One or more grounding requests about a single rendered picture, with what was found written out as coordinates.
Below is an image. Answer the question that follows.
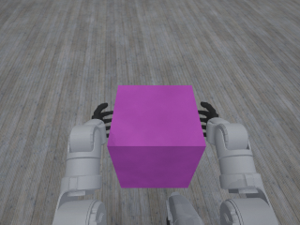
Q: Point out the right robot shin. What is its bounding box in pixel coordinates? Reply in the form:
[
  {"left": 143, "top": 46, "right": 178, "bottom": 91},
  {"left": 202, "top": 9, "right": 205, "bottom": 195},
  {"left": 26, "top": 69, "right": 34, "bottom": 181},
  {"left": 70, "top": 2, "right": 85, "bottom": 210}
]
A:
[{"left": 169, "top": 191, "right": 180, "bottom": 225}]

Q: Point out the left robot hand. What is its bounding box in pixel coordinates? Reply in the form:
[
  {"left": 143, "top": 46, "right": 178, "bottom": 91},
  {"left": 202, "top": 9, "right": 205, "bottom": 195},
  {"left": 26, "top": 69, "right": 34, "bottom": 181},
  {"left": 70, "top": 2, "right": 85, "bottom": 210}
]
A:
[{"left": 91, "top": 102, "right": 113, "bottom": 138}]

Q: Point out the robot left upper arm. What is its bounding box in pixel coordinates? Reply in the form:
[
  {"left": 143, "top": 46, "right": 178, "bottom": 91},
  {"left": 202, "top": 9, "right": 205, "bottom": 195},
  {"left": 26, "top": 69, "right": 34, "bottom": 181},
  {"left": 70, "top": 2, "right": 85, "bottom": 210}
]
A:
[{"left": 53, "top": 199, "right": 107, "bottom": 225}]

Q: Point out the right robot hand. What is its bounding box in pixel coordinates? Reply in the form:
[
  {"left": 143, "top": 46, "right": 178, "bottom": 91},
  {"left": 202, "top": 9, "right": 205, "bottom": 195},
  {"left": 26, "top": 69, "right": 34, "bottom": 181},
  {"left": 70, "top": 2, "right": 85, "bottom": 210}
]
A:
[{"left": 198, "top": 101, "right": 219, "bottom": 137}]

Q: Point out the right robot thigh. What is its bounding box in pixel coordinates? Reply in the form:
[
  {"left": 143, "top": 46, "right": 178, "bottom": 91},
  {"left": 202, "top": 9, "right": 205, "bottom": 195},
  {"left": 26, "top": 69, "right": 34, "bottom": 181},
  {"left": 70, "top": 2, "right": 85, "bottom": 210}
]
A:
[{"left": 165, "top": 195, "right": 204, "bottom": 225}]

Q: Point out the robot left forearm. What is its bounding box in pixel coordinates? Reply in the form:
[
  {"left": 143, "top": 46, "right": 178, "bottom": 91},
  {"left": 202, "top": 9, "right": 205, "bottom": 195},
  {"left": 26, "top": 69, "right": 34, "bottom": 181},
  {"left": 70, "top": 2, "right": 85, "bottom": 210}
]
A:
[{"left": 52, "top": 118, "right": 107, "bottom": 225}]

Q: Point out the carton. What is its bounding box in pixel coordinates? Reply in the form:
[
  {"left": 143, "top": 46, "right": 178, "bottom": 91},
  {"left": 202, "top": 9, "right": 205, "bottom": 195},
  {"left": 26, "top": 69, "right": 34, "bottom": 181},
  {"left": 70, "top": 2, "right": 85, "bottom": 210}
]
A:
[{"left": 107, "top": 85, "right": 206, "bottom": 188}]

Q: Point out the robot right forearm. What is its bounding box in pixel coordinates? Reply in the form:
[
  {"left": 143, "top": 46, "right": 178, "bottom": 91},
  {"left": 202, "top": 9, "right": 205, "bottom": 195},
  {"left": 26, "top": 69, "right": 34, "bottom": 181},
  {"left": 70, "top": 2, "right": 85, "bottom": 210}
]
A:
[{"left": 206, "top": 117, "right": 278, "bottom": 225}]

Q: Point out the robot right upper arm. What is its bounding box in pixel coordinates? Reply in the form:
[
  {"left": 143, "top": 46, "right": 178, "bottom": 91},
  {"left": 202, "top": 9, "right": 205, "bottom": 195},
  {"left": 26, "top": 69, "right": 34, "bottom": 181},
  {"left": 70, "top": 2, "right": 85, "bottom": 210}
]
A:
[{"left": 219, "top": 198, "right": 278, "bottom": 225}]

